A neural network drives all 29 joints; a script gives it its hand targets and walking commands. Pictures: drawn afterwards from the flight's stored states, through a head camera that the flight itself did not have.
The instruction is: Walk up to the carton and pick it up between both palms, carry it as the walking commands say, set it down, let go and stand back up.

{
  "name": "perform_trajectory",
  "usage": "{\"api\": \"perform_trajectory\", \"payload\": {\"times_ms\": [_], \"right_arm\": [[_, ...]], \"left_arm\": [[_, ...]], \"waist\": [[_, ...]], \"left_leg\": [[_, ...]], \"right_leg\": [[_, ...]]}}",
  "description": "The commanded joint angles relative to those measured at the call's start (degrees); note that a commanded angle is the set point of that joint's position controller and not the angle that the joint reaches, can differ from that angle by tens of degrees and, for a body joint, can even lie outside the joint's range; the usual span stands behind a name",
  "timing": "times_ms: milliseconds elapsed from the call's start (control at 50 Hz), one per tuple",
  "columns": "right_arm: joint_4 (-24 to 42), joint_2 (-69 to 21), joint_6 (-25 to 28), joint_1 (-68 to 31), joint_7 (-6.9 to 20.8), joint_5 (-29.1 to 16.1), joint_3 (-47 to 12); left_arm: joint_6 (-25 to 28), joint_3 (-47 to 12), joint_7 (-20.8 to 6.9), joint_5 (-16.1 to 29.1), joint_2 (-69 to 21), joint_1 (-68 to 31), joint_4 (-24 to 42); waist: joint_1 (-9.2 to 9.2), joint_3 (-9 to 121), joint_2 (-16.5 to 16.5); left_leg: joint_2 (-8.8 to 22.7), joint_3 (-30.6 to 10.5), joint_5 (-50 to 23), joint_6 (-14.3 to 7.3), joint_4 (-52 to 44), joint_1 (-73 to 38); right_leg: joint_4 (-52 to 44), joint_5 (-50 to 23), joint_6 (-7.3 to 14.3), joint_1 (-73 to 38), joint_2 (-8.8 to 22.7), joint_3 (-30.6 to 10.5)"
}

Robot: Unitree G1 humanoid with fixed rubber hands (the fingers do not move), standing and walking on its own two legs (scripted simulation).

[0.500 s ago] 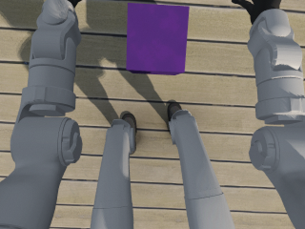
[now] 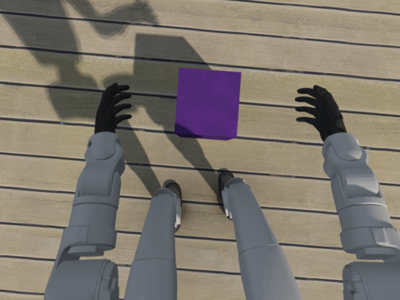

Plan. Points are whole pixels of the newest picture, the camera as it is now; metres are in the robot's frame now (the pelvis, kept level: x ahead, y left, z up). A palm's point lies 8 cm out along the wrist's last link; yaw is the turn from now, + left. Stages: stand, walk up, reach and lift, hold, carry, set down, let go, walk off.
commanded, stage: let go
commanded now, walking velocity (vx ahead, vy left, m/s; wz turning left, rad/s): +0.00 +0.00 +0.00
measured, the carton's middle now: (206, 109) +0.49 -0.05 -0.58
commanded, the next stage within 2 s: stand in 1.02 s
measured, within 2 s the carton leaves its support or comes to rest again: neither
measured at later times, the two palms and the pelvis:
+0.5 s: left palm (31, 214) +0.28 +0.23 -0.01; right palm (368, 193) +0.26 -0.23 +0.00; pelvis +0.08 +0.01 +0.07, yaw +0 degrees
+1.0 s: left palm (26, 225) +0.26 +0.23 +0.00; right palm (375, 187) +0.27 -0.23 +0.01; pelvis +0.10 +0.00 +0.07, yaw -1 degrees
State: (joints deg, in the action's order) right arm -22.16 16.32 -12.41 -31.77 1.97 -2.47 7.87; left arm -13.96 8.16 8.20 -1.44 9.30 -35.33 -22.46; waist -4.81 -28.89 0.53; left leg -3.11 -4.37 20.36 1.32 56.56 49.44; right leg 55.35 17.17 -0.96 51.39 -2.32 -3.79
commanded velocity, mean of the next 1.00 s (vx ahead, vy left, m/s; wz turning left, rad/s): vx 0.00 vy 0.00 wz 0.00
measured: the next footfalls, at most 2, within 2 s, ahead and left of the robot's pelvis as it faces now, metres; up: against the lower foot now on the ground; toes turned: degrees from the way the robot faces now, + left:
none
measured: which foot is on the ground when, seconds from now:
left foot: down 0.00-1.00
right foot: down 0.00-1.00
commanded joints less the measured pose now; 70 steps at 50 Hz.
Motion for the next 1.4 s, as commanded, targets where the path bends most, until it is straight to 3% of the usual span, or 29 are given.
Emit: {"api": "perform_trajectory", "payload": {"times_ms": [0,60,120,200,340,480,700,800,1000,1020,1040,1140,1380], "right_arm": [[7.9,4.5,3.1,2.7,0.8,0.2,1.3],[4.7,3.0,5.6,9.6,1.3,1.6,1.1],[-0.5,0.7,8.0,15.1,2.0,2.0,0.1],[-2.5,0.3,9.6,22.5,2.1,3.4,-1.2],[1.3,0.5,11.9,33.2,1.6,3.7,-1.9],[4.5,1.4,11.8,41.1,1.9,2.8,-2.1],[4.2,2.8,7.5,42.6,2.0,3.2,-2.5],[4.3,3.0,5.4,42.8,1.1,3.2,-2.7],[4.2,1.2,0.2,40.1,-1.6,2.9,-5.9],[-2.9,8.6,6.6,40.4,-1.7,3.0,-0.4],[-3.6,8.1,9.9,40.5,-1.8,3.1,-1.1],[-8.6,5.8,13.7,42.3,-1.8,4.0,-1.3],[-13.6,8.0,15.6,43.9,-2.1,4.1,-1.2]], "left_arm": [[3.7,1.4,-1.4,-0.3,4.0,-1.8,7.9],[6.4,0.8,-3.1,-1.1,2.3,5.3,2.0],[8.8,0.9,-4.6,-2.0,1.3,11.0,-5.3],[10.6,0.9,-5.9,-2.4,2.3,19.2,-7.4],[13.5,-1.3,-7.8,-1.4,5.0,31.4,-2.6],[13.5,-4.4,-9.6,0.8,6.4,41.7,3.2],[9.6,-4.5,-12.1,1.8,8.2,45.2,5.3],[8.7,-4.1,-12.1,1.5,8.2,46.0,4.9],[9.9,-4.9,-9.8,0.8,7.4,45.6,2.2],[11.7,-0.8,-8.8,0.8,14.5,46.1,-7.0],[13.1,-1.0,-7.8,-0.3,15.3,47.1,-6.7],[15.8,-1.4,-7.3,-0.2,13.0,46.3,-10.1],[17.5,-1.3,-7.1,-0.2,15.5,46.5,-13.0]], "waist": [[-0.05,86.6,0.9],[0.42,70.2,1.2],[1.17,53.4,0.7],[2.35,47.8,0.6],[3.16,43.0,-0.1],[4.01,38.0,-1.5],[4.70,27.4,-1.2],[4.69,26.6,-0.7],[5.40,28.6,-1.2],[5.87,41.9,-5.2],[5.16,42.0,-4.2],[4.53,29.3,-0.5],[4.71,26.5,-0.3]], "left_leg": [[-1.8,4.1,-14.2,-0.5,-9.5,-19.1],[-1.7,3.9,-11.2,-0.4,-13.8,-17.1],[-1.1,3.7,-4.1,-0.2,-18.3,-16.0],[-0.1,4.4,-3.1,0.1,-23.0,-19.7],[0.6,4.2,-13.1,0.5,-29.5,-32.0],[1.0,3.5,-20.2,1.5,-34.0,-39.7],[1.4,3.1,-15.2,1.0,-36.2,-40.3],[1.2,3.3,-18.5,0.7,-35.1,-41.9],[1.5,4.5,-23.3,0.2,-32.4,-43.1],[4.1,2.6,-28.5,-1.0,-27.0,-46.5],[4.6,1.5,-29.4,-1.0,-26.1,-47.2],[4.9,-1.3,-18.5,-1.8,-28.4,-38.6],[5.1,-3.2,-10.3,-2.5,-31.2,-35.5]], "right_leg": [[-7.9,-23.8,-0.7,-40.1,-0.3,2.5],[-11.6,-21.6,-0.8,-37.0,0.2,1.8],[-16.4,-11.4,-1.1,-29.4,0.7,2.5],[-21.1,-8.7,-1.0,-32.5,1.3,3.2],[-27.0,-17.3,-0.7,-39.9,0.5,3.9],[-31.0,-19.7,-0.5,-45.6,-0.5,4.6],[-32.5,-14.3,-0.1,-49.8,-1.2,5.1],[-32.0,-17.4,-0.4,-50.7,-1.5,4.7],[-28.6,-19.9,-0.4,-49.0,-1.3,3.5],[-25.8,-27.5,0.2,-47.3,3.7,2.2],[-24.6,-28.4,0.7,-47.1,3.8,1.4],[-27.3,-18.4,1.8,-38.0,3.9,-1.1],[-30.1,-10.5,2.8,-37.0,4.7,-3.7]]}}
